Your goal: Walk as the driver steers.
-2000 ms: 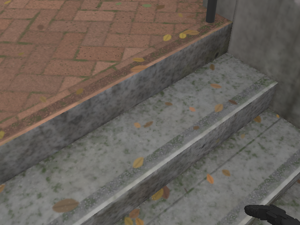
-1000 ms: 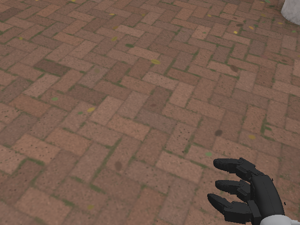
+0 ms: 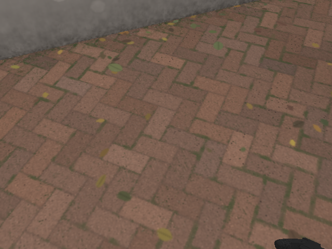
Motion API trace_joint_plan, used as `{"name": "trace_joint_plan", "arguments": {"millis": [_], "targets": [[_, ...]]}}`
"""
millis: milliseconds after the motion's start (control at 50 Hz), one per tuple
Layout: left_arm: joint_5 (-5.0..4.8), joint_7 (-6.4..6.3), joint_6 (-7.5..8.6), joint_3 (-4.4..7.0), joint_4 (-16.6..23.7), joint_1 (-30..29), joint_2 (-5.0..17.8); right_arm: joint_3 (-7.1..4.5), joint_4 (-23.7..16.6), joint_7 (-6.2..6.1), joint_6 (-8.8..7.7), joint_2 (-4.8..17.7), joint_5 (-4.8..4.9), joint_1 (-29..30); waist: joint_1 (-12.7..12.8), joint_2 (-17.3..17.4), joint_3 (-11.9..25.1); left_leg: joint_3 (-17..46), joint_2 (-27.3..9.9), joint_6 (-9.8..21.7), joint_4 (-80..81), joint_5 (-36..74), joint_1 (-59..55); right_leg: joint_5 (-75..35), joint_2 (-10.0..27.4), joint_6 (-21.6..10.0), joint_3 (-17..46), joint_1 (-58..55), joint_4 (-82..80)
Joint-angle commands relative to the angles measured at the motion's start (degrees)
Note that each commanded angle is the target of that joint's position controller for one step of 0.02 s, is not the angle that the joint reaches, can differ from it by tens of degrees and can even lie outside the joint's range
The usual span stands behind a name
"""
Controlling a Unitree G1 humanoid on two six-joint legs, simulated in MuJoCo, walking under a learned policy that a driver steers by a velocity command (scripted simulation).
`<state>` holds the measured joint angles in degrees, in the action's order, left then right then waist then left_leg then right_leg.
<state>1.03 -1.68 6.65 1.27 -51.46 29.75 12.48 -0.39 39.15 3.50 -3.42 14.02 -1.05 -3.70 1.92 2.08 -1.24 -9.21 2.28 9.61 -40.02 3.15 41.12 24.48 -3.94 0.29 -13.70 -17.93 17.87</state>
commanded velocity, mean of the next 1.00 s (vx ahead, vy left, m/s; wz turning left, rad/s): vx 1.00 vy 0.00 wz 0.59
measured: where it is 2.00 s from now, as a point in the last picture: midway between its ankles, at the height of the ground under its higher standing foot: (93, 91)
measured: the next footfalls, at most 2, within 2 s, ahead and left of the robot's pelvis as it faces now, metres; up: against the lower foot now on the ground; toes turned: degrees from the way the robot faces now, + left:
left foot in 0.02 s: +0.24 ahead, +0.02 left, +0.00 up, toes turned +4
right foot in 0.44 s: +0.69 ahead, -0.07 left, +0.00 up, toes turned +27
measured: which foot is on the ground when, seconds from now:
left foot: up 0.00-0.00, down 0.02-0.42, up 0.44-0.86, down 0.88-1.00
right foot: down 0.00-0.02, up 0.04-0.42, down 0.44-0.88, up 0.90-1.00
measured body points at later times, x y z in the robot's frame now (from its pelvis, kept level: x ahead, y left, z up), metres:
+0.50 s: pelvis +0.50 +0.01 +0.01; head +0.53 +0.02 +0.46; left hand +0.62 +0.31 -0.05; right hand +0.65 -0.28 -0.10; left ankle +0.26 +0.01 -0.61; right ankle +0.65 -0.09 -0.70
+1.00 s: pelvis +0.89 +0.25 +0.03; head +0.91 +0.26 +0.48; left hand +0.74 +0.45 -0.11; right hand +1.15 +0.12 -0.08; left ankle +0.87 +0.32 -0.70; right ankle +0.86 +0.04 -0.58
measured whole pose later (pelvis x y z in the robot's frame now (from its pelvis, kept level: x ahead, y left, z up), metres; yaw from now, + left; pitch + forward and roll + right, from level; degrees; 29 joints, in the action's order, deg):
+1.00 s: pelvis +0.89 +0.25 +0.03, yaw +34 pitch +1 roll +0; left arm 0.1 0.9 3.1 1.1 -49.5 24.8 13.9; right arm -0.8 42.4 0.4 -4.2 14.4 -2.8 -12.2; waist 3.4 -0.6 -0.8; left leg -6.4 1.3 4.0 -33.5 -16.0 18.9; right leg 15.2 4.1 -5.3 1.6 20.8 74.4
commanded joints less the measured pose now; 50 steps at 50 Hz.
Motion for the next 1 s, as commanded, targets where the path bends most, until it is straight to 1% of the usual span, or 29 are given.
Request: {"name": "trace_joint_plan", "arguments": {"millis": [20, 40, 60, 80, 100, 120, 160, 220, 260, 340, 380, 420, 440, 460, 480, 520, 540, 600, 680, 760, 800, 840, 860, 880, 900, 920, 940, 960, 1000], "targets": [[0.44, -1.44, -1.09, 4.42, 8.84, -16.57, 15.56, -6.14, 7.97, -1.8, 0.85, 13.44, 0.52, -37.97, -23.72, -2.99, 11.74, 7.73, 1.62, 6.66, 5.09, -0.3, -51.85, -62.59, 7.25, 0.6, 0.91, 31.67, 56.57], [1.93, 0.16, -0.21, 1.49, 12.1, -18.31, 4.4, -6.87, 7.97, -2.81, 1.81, 15.17, 1.46, -32.67, -14.87, 11.89, 7.42, 18.0, -3.59, 7.73, -2.77, 10.39, -57.54, 3.91, -2.66, 0.36, 4.19, 53.53, 80.09], [-0.8, 0.59, 0.19, 0.18, 18.05, -8.42, 2.84, -7.62, 4.45, -3.2, 2.07, 19.64, -0.45, -26.82, -6.68, 13.35, 22.26, 45.77, -14.77, 20.45, 8.75, -5.32, -69.91, 6.95, -1.2, 1.08, 17.11, 66.59, 89.47], [0.37, 0.91, 1.29, -0.37, 18.1, -10.98, 5.9, -7.27, 2.23, -3.73, 2.49, 15.38, -0.24, -23.44, -7.97, 2.94, 20.18, 58.0, -16.48, 19.74, 22.65, -23.43, -64.78, 0.32, 1.08, -0.52, 19.3, 69.19, 83.46], [0.85, 1.18, 1.66, -0.3, 17.87, -14.11, 7.4, -6.28, 3.14, -4.14, 2.32, 11.03, -0.43, -21.56, -5.36, -5.54, 8.29, 54.91, -15.26, 15.96, 27.04, -29.51, -51.77, -3.75, 4.36, -1.16, 19.96, 68.93, 75.72], [2.08, 1.21, 1.22, -0.49, 18.54, -16.94, 6.96, -5.8, 3.69, -4.0, 1.63, 9.55, -0.05, -20.42, -3.08, -9.09, 3.34, 50.14, -12.86, 13.72, 27.27, -25.66, -40.86, -3.72, 6.33, -0.79, 19.51, 65.72, 70.27], [3.83, 1.08, -1.79, -1.32, 18.87, -16.81, 6.08, -4.94, 4.11, -4.12, 0.09, 8.87, 0.27, -19.16, 0.72, -10.35, -1.55, 42.49, -8.43, 12.4, 27.94, -19.12, -24.42, -0.05, 9.09, 1.05, 19.17, 60.48, 64.84], [2.73, 1.41, -3.21, -2.13, 23.16, -25.81, 5.98, -5.16, 3.53, -3.72, -1.56, 11.12, 0.8, -17.49, 0.11, -7.14, -5.0, 33.62, -2.7, 10.92, 32.2, -12.5, -11.92, -7.95, 11.39, 3.12, 15.9, 53.66, 44.85], [1.9, 2.44, -3.0, -2.79, 23.96, -30.31, 4.79, -5.71, 3.63, -3.54, -1.53, 11.76, 1.21, -17.79, -2.21, -4.3, -4.4, 29.09, 1.0, 7.41, 31.35, -4.7, -11.21, -22.84, 10.25, 2.93, 14.93, 45.64, 32.09], [0.77, 2.92, -2.53, -2.71, 24.18, -34.5, 5.28, -6.72, 4.39, -2.97, -0.99, 13.3, 1.68, -22.32, -7.6, 0.25, -0.83, 30.7, -0.76, 3.87, 25.67, 8.1, -26.64, -30.9, 6.19, 0.82, 14.09, 42.49, 17.18], [0.76, 1.96, -2.03, -1.7, 23.72, -32.17, 7.78, -7.02, 3.87, -3.38, -0.99, 14.4, 1.12, -21.27, -5.79, 0.79, 1.39, 32.95, -1.62, 2.06, 18.38, 17.51, -31.8, -25.14, 3.54, 0.55, 14.67, 37.29, 12.61], [0.45, 0.54, -1.22, 0.87, 19.6, -15.03, 12.96, -7.5, 2.93, -3.01, -1.4, 17.3, 0.54, -17.3, 4.01, -0.31, 11.64, 31.3, -0.15, -0.57, -2.85, 23.27, -30.14, -16.41, 3.36, -0.94, 15.49, 17.8, 12.65], [1.38, -0.79, -0.99, 2.74, 17.69, -1.42, 17.17, -6.24, 1.25, -2.75, -2.23, 12.73, 0.42, -15.23, 9.79, -3.65, 19.69, 27.83, 1.67, -1.06, -20.58, 10.55, -21.63, -0.03, 13.11, -2.82, 24.02, 2.56, 14.73], [4.04, -0.86, -1.03, 3.69, 17.58, -1.09, 21.16, -3.72, -1.37, -2.93, -2.33, 3.04, 2.85, -21.61, 3.89, -20.75, 27.39, 20.8, 7.54, -2.75, -38.12, -34.95, -3.88, 15.42, 31.77, -7.59, 54.44, -11.36, 5.75], [2.89, -0.42, -1.8, 4.34, 17.96, -6.36, 19.35, -3.3, -2.0, -3.32, -1.56, 7.48, 1.84, -19.8, 3.16, -21.45, 25.78, 17.33, 3.52, -2.11, -44.16, -28.86, 4.02, 26.8, 31.82, -10.14, 68.34, -6.56, -2.35], [1.91, 0.08, -2.33, 2.51, 17.02, -12.91, 10.32, -4.08, -1.77, -2.52, -0.18, 10.46, -0.63, -10.45, 2.75, -6.48, 8.6, 14.49, -2.27, -2.61, -40.44, -19.09, 5.28, 13.09, 25.01, -7.56, 46.08, 10.06, -1.58], [1.99, 0.19, -2.27, 2.2, 15.11, -11.4, 9.23, -4.0, -2.29, -1.59, 0.45, 9.59, -1.12, -7.81, 2.46, -4.18, 5.13, 14.32, -3.79, -2.85, -38.7, -18.74, 4.28, 3.13, 22.28, -6.02, 37.76, 14.74, -1.99], [0.61, 1.24, -0.86, 1.29, 9.58, -6.83, 5.4, -2.49, -5.28, 0.19, 2.66, 4.62, -1.21, -5.99, -0.59, -7.16, 0.87, 14.13, -6.59, -3.08, -38.04, -18.69, 6.14, -12.2, 19.87, -3.91, 24.74, 19.97, -3.76], [0.81, 1.97, 0.52, 0.95, 6.59, -7.05, 5.53, -1.28, -9.09, 0.71, 3.04, 4.18, -1.36, 0.97, -2.33, -6.52, -2.74, 13.53, -4.32, -3.64, -28.9, -10.15, 4.38, -27.24, 14.86, -3.18, 10.93, 26.94, -9.42], [0.03, 2.11, 0.39, 1.53, 3.95, -3.03, 10.94, 0.03, -11.0, 1.71, 1.38, 4.71, -1.02, 8.22, -2.18, -3.08, -8.43, 5.05, -1.67, -1.69, -4.52, -3.85, -7.46, -38.93, 16.23, -6.09, 7.45, 29.24, -18.38], [-0.22, 1.98, 0.05, 1.64, 2.21, -0.52, 14.53, 0.31, -10.27, 1.21, 0.7, 4.55, -1.01, 7.17, -3.52, -5.67, -5.89, 1.54, 0.57, -0.4, -0.76, -6.17, -15.34, -68.38, 17.12, -7.44, 7.52, 23.16, -11.51], [-0.12, 1.23, -0.81, 2.44, 0.97, -1.22, 18.42, -1.41, -6.03, -0.73, 0.2, 8.28, -2.06, -6.72, -11.35, -9.16, 2.98, 4.6, 2.89, 0.53, 2.05, -13.63, -31.38, -82.48, 18.59, -7.07, 8.43, 19.93, 8.27], [-0.43, 1.06, -1.23, 2.5, 1.64, -3.34, 18.53, -2.84, -2.35, -1.93, -0.04, 11.31, -2.59, -18.22, -17.4, -8.87, 8.74, 7.86, 0.6, 0.83, 6.48, -13.25, -46.6, -72.02, 16.12, -6.57, 8.16, 27.42, 24.55], [0.27, 1.57, -1.26, 1.06, 3.69, -0.72, 10.97, -4.48, -0.58, -3.31, -0.21, 17.32, -3.81, -23.81, -14.66, 0.37, 17.04, 24.86, -14.55, 0.35, 5.87, -28.06, -61.11, -27.15, 10.25, -6.84, 9.74, 40.47, 47.44], [-2.3, 1.85, -1.23, 0.29, 6.36, 5.03, 5.96, -5.15, -2.41, -3.84, -0.45, 19.72, -3.87, -22.33, -8.59, 9.87, 27.7, 53.05, -29.46, 3.18, 15.21, -33.77, -69.75, 2.32, 4.02, -6.6, 16.51, 54.62, 66.59], [-1.87, 1.49, -1.55, 1.82, 7.45, -3.72, 12.0, -5.08, -1.87, -3.95, -0.16, 15.88, -2.27, -20.52, -11.09, 1.26, 21.46, 49.54, -26.17, 2.49, 20.99, -33.36, -62.04, -5.24, 5.78, -7.08, 18.2, 60.1, 67.77], [-1.69, 1.83, -1.58, 1.57, 8.22, -6.73, 10.24, -4.05, -0.29, -3.93, -0.85, 12.2, -1.86, -17.19, -8.12, 0.94, 10.32, 39.8, -23.6, 2.47, 22.1, -28.5, -52.57, -9.07, 7.89, -6.86, 17.42, 61.75, 64.43], [-1.39, 2.31, -1.96, 1.12, 7.43, -6.99, 8.19, -3.67, 0.91, -3.63, -1.55, 9.5, -1.6, -15.44, -5.8, -0.32, 4.79, 32.99, -21.12, 1.59, 24.46, -23.05, -44.65, -10.41, 9.95, -6.52, 17.31, 60.23, 60.91], [-0.39, 3.36, -4.19, 1.01, 5.56, -3.46, 5.69, -2.93, 2.32, -3.75, -2.54, 6.51, -0.81, -14.15, -1.39, 2.41, 1.36, 22.5, -18.27, -0.44, 28.55, -18.7, -34.95, -10.91, 11.72, -5.45, 17.54, 54.68, 58.17]]}}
